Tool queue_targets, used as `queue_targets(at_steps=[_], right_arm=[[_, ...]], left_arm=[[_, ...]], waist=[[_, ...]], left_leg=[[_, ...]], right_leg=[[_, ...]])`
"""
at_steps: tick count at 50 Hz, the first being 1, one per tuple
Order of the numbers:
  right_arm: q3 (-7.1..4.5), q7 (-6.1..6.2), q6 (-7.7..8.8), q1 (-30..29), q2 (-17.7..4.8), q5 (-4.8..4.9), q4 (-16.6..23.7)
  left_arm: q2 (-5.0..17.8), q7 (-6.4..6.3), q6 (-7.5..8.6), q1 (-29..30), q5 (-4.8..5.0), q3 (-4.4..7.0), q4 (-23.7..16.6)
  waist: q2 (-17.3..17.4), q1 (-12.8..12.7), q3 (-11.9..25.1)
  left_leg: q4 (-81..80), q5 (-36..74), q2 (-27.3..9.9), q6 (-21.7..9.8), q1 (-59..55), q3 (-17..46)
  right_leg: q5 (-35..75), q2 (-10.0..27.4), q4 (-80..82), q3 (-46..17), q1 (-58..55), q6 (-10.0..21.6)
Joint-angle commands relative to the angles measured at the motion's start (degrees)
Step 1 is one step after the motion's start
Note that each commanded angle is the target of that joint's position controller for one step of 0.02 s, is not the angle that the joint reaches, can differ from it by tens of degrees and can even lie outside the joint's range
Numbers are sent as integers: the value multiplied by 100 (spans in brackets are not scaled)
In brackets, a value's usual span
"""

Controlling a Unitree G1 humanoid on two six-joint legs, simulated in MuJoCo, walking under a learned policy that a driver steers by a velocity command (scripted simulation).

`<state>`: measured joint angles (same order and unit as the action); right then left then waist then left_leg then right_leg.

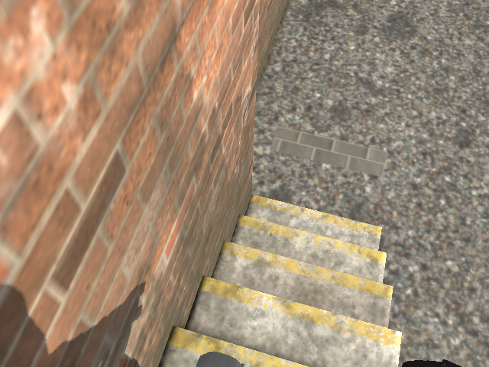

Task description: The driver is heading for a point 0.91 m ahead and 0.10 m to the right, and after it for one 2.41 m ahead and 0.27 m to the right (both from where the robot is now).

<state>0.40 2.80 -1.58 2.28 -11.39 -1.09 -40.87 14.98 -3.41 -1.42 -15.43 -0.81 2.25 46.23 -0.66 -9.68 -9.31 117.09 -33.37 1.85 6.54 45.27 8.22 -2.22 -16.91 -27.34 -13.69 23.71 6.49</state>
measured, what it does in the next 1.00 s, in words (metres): goes down: left foot 0.20 m lower, then right foot 0.20 m higher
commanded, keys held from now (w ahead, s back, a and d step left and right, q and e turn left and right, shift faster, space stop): e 0.42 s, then no key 0.38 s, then w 0.20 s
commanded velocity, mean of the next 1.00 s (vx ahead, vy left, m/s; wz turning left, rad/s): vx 0.04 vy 0.00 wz -0.35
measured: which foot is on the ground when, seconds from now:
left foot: up 0.00-0.66, down 0.68-0.98, up 1.00-1.00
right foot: down 0.00-0.66, up 0.68-0.92, down 0.94-1.00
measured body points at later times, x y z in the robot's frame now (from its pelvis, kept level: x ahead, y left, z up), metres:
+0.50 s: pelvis +0.10 +0.02 -0.05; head +0.13 -0.01 +0.40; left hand +0.29 +0.24 -0.14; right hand +0.24 -0.28 -0.13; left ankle +0.28 +0.14 -0.77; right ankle +0.08 -0.02 -0.73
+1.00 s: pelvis +0.19 +0.01 -0.22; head +0.15 -0.02 +0.23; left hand +0.44 +0.16 -0.27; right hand +0.20 -0.24 -0.36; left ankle +0.24 +0.22 -0.93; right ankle +0.12 -0.16 -0.72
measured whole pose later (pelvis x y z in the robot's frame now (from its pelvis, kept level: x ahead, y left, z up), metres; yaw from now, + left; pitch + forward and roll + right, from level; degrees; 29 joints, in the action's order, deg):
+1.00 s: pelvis +0.19 +0.01 -0.22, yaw -14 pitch -4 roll -1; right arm 2.6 2.5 -2.4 20.5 -15.1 1.9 -39.3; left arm 9.7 0.2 -2.8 -9.2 3.8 -2.4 31.8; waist 6.4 3.7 0.9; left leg 43.1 -25.4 -9.8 0.6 16.3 3.3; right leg -41.5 4.6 -104.8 -6.5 40.6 -9.4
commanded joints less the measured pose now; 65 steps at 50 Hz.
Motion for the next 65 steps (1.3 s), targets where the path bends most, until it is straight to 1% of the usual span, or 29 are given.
queue_targets(at_steps=[1, 6, 9, 11, 17, 23, 29, 32, 34, 36, 37, 38, 40, 41, 42, 43, 46, 48, 49, 50, 52, 54, 55, 56, 58, 59, 60, 62, 65], right_arm=[[-201, 50, -128, 4, -541, -20, 666], [-43, -39, -128, -745, 74, -201, 1451], [-319, -46, 58, -252, -514, -296, 1330], [-471, -123, 123, -566, -731, -25, 1314], [-414, -216, 346, -1169, -585, -62, 1461], [-435, -319, 527, -452, -638, -166, 1141], [-441, -264, 442, 101, -736, 40, 1019], [-427, -319, 373, 1263, -527, -80, 733], [-302, -331, 337, 2481, -472, 80, 313], [-103, -276, 275, 2747, -684, -48, 565], [-364, -77, 323, 1536, -1949, 177, 604], [-189, 138, 265, 1027, -1372, 208, 1046], [122, 82, 145, 1206, -944, -42, 1164], [40, 94, 147, 1368, -1549, 108, 898], [157, 68, 124, 1475, -1279, 74, 743], [121, 85, 167, 1052, -1378, 152, 811], [334, 140, 122, 1708, -373, 206, 634], [-33, 14, 59, 1410, -981, 440, 574], [-115, -60, -57, 1030, -1434, 361, 1058], [-182, -105, 26, 1508, -1315, 275, 1188], [-116, -206, 102, 1604, -929, 254, 929], [-74, -205, 40, 3230, -564, 108, 244], [-111, -269, 45, 4956, -578, -80, -314], [2, -306, 96, 5396, -156, -75, -686], [55, -349, 70, 4786, 62, 161, -730], [-163, -224, 76, 3876, -704, 333, -573], [-285, -125, 133, 3053, -1144, 469, -378], [21, 101, 210, 2163, -249, 337, -391], [-148, 157, 225, 2130, -736, 241, -615]], left_arm=[[938, -195, -22, -1693, 210, 210, -114], [882, -342, -343, -346, 283, 140, -965], [1183, -276, -340, 824, 193, 262, -1402], [1131, -305, -194, -11, 243, 256, -1319], [798, -568, -303, -118, 328, 63, -1429], [429, -195, -276, 155, 274, 25, -1283], [-98, 192, -142, -115, 180, -72, -1192], [-66, 350, -11, 504, 85, -126, -1394], [178, 393, 8, 1304, 462, -65, -1775], [153, 467, -40, 1353, 636, -81, -2018], [-118, 579, -94, 282, 808, -175, -2462], [460, 504, -183, 320, 680, -154, -2249], [378, 368, -291, 710, 662, -83, -1804], [-11, 287, -300, 434, 594, -166, -1912], [-190, 226, -348, 349, 639, -235, -1787], [-340, 178, -404, 410, 539, -324, -2032], [-465, 176, -320, 1069, 447, -458, -2114], [-608, 456, 33, 153, 473, -554, -1992], [461, 469, 61, 240, 423, -327, -1931], [1534, 399, 101, 1188, 473, -31, -1871], [1436, 341, 51, 744, 658, 102, -1475], [821, 253, -166, 831, 720, 83, -1265], [461, 233, -262, 2079, 738, 10, -1405], [-544, 290, -292, 2364, 706, -225, -1566], [-738, 311, -241, 1471, 642, -180, -1455], [-848, 320, -219, 699, 636, -193, -1708], [-552, 330, -92, 713, 749, -189, -1796], [-351, 334, 21, 618, 529, -166, -1771], [-634, 364, 97, 969, 124, -276, -1872]], waist=[[359, 303, 1899], [54, 738, 1083], [-682, 1200, 1673], [-581, 694, 1514], [255, 521, 892], [-377, 492, 705], [-117, -37, 800], [-108, 705, 1333], [905, 1649, 1719], [1522, 2031, 2320], [3645, 623, 2490], [2459, 1027, 2197], [-249, 1379, 1432], [238, 998, 1159], [-78, 1066, 956], [823, 851, 932], [-107, 1462, 916], [631, 802, 1410], [-498, 719, 369], [-2317, 1493, -1111], [-2885, 1317, -827], [-2598, 1681, -93], [-2251, 2971, 553], [-512, 3105, 1167], [424, 2315, 810], [1669, 1472, 838], [1919, 1168, 347], [719, 740, -27], [940, 1058, 765]], left_leg=[[-646, 699, -274, 119, 2341, 46], [-4022, 2911, 32, -418, 485, -382], [-3678, 3588, -208, -498, 166, 177], [-4416, 3817, -155, -329, 1399, 530], [-6641, 5313, 206, -251, 72, 440], [-9634, 6292, -121, -762, -2237, 513], [-10622, 6684, -666, -515, -3132, 71], [-9820, 6626, -718, -791, -4677, -264], [-9468, 7229, -1682, -1541, -7471, -584], [-8626, 8001, -2446, -2286, -7204, -412], [-9152, 5136, -3596, -2658, -5743, 1755], [-9505, 3386, -3182, -2401, -5039, 1677], [-9247, 5335, -1908, -1802, -3449, -409], [-9261, 5290, -2256, -1876, -2862, 88], [-9469, 4444, -1968, -1832, -2303, -302], [-9367, 3779, -2069, -1900, -2104, 23], [-8853, 2354, -1591, -1801, -2797, -434], [-8295, 484, -1329, -1127, -2029, -715], [-7820, -254, -767, -578, -1628, -1545], [-6981, 161, -186, -590, -1416, -1646], [-6275, 725, -321, -758, -794, -1228], [-6491, 628, -253, -1086, -2215, -1083], [-7253, 1051, -577, -1497, -3734, -935], [-8062, 747, -1041, -1691, -4889, -188], [-8058, 1041, -713, -1249, -4859, 185], [-9248, -622, -1064, -1592, -4377, 2286], [-9895, -1379, -1750, -1926, -3826, 3448], [-9082, -286, -1598, -2228, -2666, 2191], [-8532, 3176, -1336, -1841, -1994, 878]], right_leg=[[3555, 1798, -1145, -2283, -3758, -286], [1518, 889, -585, -1972, -840, -721], [2592, 1412, -863, -2792, -1260, -435], [1154, 1138, -1174, -2549, -2486, -399], [-988, 719, -1179, -2752, -1141, -317], [-894, 484, -1460, -2801, -315, -16], [572, 311, -2856, -2744, -31, 62], [398, 275, -3968, -2446, 1648, -256], [-3393, 15, -6190, -635, 4116, -1158], [-5415, 201, -8935, 269, 4373, -1337], [-5203, 1548, -9054, -262, 3879, -1445], [-3757, 1740, -9365, -940, 4104, -1374], [-2805, 1052, -9118, 434, 2730, -1631], [-2141, 1288, -9369, 413, 2580, -1657], [-1869, 1347, -9516, 449, 2293, -1759], [-1335, 1795, -9162, 374, 2302, -1822], [-1907, 2292, -6867, 521, 2415, -1825], [-2566, 2549, -3949, 564, 573, -1429], [-4423, 1808, -1901, 48, 1533, -1167], [-5920, 1848, -83, -1060, 2825, -735], [-5044, 2027, -1059, -1027, 1933, -371], [-5520, 1862, -3011, -625, 2668, -523], [-4652, 1479, -5576, 209, 3323, -1036], [-3581, 1330, -7652, 1275, 3434, -1400], [-3639, 1480, -9126, 641, 4102, -1088], [-3230, 1532, -8649, 508, 4242, -1087], [-2636, 1874, -7955, 184, 4540, -964], [-420, 2388, -5594, 129, 3505, -1262], [1176, 2261, -4002, 760, 704, -1360]])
